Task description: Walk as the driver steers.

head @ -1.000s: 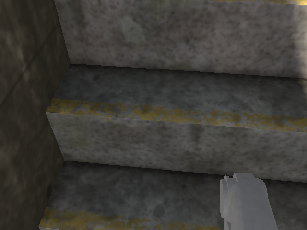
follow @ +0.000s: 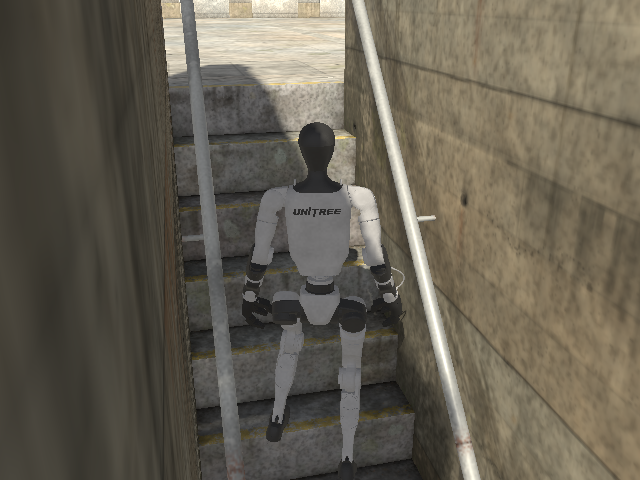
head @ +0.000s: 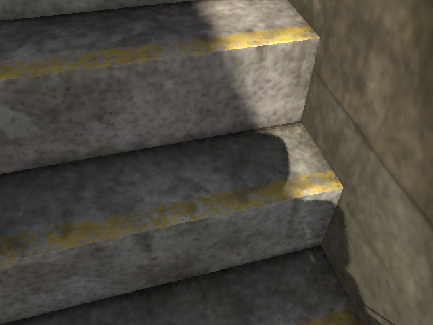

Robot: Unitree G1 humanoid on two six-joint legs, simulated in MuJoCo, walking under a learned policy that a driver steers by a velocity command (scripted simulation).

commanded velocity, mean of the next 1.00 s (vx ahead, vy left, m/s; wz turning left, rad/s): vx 0.47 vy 0.00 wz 0.30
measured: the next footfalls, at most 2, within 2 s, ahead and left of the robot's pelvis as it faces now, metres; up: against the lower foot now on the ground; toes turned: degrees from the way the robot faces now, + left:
right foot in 0.06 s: -0.06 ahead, -0.11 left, -0.24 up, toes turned -9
left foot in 0.44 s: +0.17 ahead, +0.10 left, -0.01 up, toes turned +7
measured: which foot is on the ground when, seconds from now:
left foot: down 0.00-0.04, up 0.06-0.42, down 0.44-0.82, up 0.84-1.00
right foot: up 0.00-0.04, down 0.06-0.42, up 0.44-0.78, down 0.80-1.00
